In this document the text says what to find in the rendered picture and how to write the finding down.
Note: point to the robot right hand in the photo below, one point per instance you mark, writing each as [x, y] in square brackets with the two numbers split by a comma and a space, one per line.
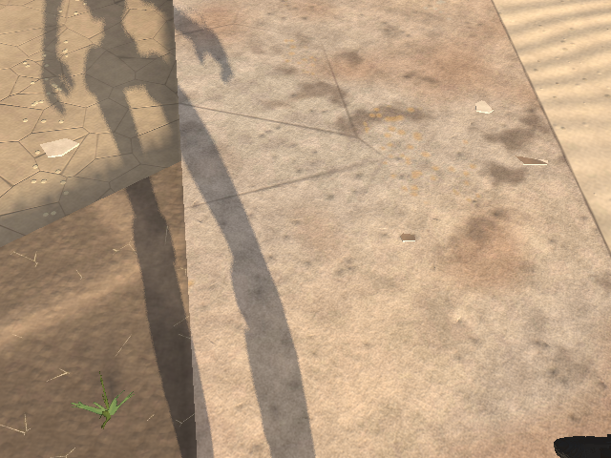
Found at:
[583, 447]

